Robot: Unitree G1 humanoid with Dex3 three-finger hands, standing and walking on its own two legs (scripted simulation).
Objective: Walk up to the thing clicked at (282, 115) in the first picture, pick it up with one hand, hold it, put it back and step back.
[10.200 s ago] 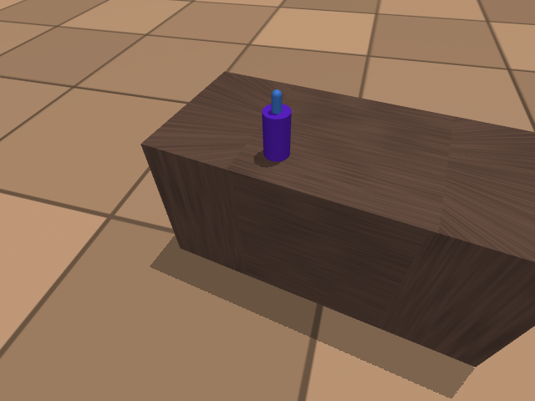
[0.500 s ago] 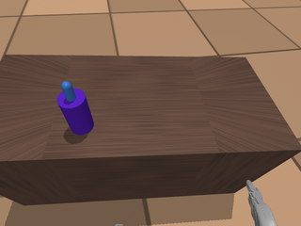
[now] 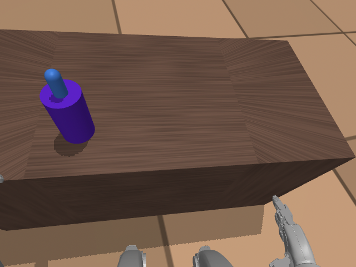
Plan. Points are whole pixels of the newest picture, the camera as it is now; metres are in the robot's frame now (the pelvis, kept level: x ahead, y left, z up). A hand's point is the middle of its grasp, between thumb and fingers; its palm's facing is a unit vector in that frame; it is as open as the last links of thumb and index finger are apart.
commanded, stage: approach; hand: left
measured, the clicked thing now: (67, 106) +0.50 +0.24 +0.02
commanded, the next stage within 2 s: close in in 0.22 s
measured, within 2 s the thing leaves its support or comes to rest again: neither
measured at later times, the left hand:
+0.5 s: hand (46, 132) +0.46 +0.30 -0.03, palm faces +0.23 -0.97 +0.04, open 17.6 cm
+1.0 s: hand (66, 127) +0.46 +0.25 -0.02, palm faces +0.23 -0.97 +0.03, open 17.7 cm
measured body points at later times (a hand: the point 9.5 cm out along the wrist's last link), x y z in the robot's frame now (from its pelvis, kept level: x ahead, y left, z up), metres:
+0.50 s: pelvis -0.02 +0.00 -0.05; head +0.13 +0.07 +0.37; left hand +0.44 +0.35 -0.03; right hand +0.14 -0.26 -0.02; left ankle +0.03 +0.11 -0.66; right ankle +0.00 -0.15 -0.66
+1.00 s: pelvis -0.01 +0.00 -0.04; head +0.12 +0.06 +0.39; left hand +0.45 +0.30 -0.02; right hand +0.14 -0.25 +0.00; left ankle +0.03 +0.11 -0.66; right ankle +0.00 -0.15 -0.66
